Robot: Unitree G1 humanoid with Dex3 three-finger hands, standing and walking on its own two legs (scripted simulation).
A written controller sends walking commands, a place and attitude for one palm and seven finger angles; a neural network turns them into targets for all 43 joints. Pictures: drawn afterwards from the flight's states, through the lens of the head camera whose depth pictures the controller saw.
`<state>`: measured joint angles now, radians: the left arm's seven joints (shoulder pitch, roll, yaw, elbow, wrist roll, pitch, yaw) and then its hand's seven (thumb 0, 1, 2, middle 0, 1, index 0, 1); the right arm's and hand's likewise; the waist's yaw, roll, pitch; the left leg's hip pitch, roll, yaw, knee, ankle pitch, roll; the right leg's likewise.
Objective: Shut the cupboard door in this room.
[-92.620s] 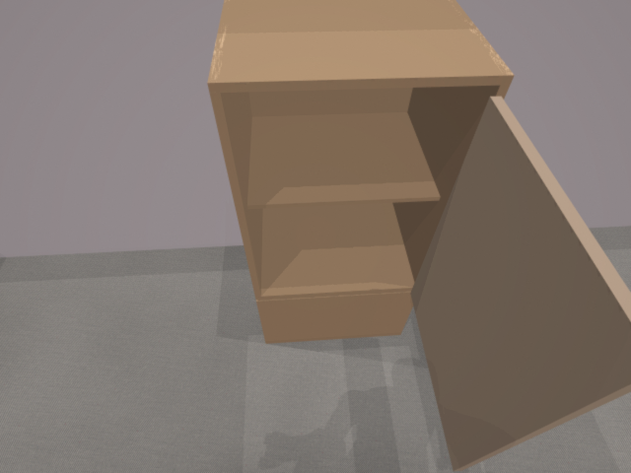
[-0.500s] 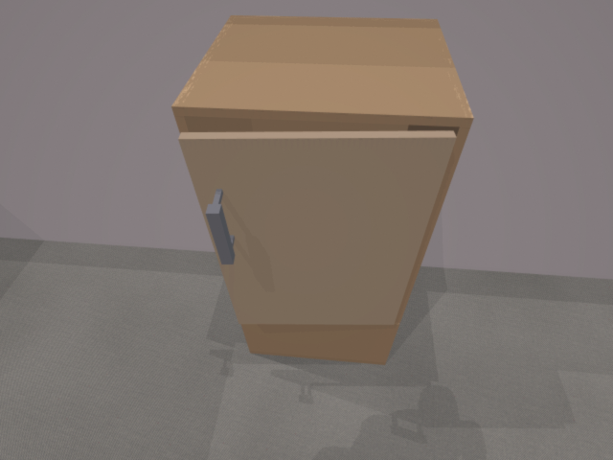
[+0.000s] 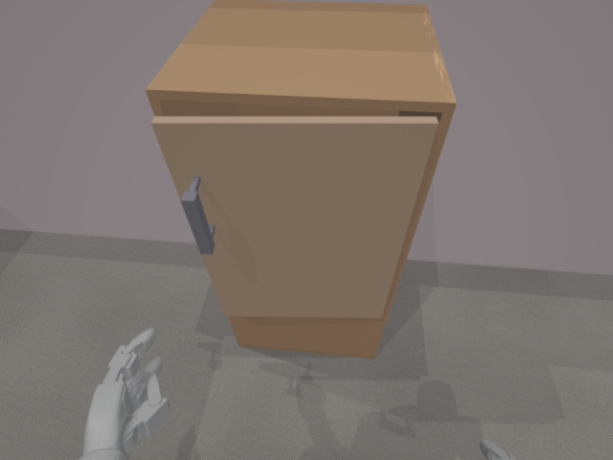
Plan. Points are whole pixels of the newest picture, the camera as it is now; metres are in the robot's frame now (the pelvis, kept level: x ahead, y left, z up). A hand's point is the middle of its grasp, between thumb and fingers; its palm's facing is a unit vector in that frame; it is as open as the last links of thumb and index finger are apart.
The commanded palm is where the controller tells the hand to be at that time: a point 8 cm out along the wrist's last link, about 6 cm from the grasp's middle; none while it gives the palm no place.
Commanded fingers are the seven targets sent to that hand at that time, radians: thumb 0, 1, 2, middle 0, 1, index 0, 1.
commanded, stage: raise the hand and make a fist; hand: left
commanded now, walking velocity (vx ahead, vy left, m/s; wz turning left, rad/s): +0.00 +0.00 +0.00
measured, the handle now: (201, 216) +0.50 +0.21 +0.00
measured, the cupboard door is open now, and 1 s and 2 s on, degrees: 5 5 5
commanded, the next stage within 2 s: bring the fist close to the handle in 1.74 s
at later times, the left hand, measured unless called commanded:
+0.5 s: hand (160, 446) +0.16 +0.19 -0.03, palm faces -0.03 -1.00 -0.02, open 4.9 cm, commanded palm +0.12 +0.24 -0.03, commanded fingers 0.00 0.90 0.90 -0.82 -0.98 -0.82 -0.98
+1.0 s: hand (139, 424) +0.17 +0.21 -0.01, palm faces +0.03 -1.00 -0.05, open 3.1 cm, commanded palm +0.15 +0.26 -0.01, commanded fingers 0.00 0.90 0.90 -1.28 -1.48 -1.28 -1.48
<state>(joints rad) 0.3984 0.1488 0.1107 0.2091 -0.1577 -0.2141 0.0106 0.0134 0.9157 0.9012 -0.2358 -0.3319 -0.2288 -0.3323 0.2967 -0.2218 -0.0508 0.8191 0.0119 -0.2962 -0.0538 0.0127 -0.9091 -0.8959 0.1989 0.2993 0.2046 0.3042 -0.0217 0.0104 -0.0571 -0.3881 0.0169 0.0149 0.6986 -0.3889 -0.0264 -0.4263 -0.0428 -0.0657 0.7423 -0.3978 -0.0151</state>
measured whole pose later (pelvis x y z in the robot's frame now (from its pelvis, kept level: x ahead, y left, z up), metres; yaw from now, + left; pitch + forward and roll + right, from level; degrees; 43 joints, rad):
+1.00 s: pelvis -0.04 +0.03 -0.07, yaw -1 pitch +15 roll -2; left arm 0.44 0.22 0.12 -0.13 -0.24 -0.37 -0.18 0.02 0.90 0.90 -1.11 -1.28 -1.10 -1.29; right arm 0.23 -0.23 0.01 0.45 0.00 -0.19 -0.05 0.01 -0.90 -0.90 0.20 0.30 0.21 0.30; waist 0.02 0.02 -0.14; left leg -0.91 0.01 -0.04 1.20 -0.55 0.01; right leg -0.90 -0.04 -0.06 1.14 -0.50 0.01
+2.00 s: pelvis -0.04 +0.02 -0.07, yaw -1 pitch +14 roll -1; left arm 0.26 0.22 0.15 0.04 -0.27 -0.38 -0.24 0.02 0.90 0.90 -1.30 -1.50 -1.30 -1.50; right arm 0.25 -0.24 0.02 0.50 0.02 -0.17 -0.06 0.01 -0.90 -0.90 0.20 0.30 0.21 0.30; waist 0.02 0.03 -0.14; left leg -0.87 0.02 -0.05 1.16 -0.54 -0.02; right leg -0.87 -0.03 -0.07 1.13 -0.50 -0.01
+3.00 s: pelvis -0.04 +0.02 -0.06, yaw -3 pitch +19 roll +0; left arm -0.62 0.30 0.31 0.91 -0.15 -0.44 -0.17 0.02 0.90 0.90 -1.30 -1.50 -1.29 -1.50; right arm 0.32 -0.26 -0.01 0.64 0.00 -0.05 -0.01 0.01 -0.90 -0.90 0.20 0.30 0.21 0.30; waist -0.08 0.02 -0.13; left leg -0.93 0.03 0.00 1.11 -0.50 -0.01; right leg -0.96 -0.02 -0.02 1.09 -0.45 0.00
